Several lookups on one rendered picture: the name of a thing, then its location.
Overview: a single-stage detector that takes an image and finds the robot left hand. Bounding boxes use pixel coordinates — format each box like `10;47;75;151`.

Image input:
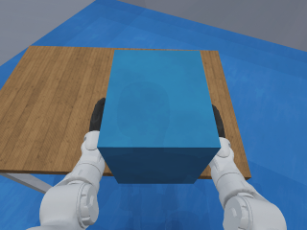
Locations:
88;97;106;132

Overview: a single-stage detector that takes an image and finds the robot right upper arm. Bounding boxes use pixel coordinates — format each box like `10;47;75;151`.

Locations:
223;195;287;230

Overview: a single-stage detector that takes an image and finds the carton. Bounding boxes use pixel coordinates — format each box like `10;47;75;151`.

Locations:
97;50;221;184

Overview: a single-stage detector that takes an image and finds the robot right hand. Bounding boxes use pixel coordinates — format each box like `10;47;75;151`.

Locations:
212;104;225;138

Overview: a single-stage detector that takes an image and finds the table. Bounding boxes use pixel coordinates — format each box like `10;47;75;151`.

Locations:
0;45;251;194

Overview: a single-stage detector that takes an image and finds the robot left forearm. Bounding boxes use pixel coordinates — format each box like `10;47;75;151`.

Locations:
39;130;106;224

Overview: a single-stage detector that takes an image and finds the robot left upper arm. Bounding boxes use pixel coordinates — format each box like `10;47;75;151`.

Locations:
26;182;99;230

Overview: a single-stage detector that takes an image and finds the robot right forearm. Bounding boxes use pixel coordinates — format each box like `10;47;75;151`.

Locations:
208;137;287;230

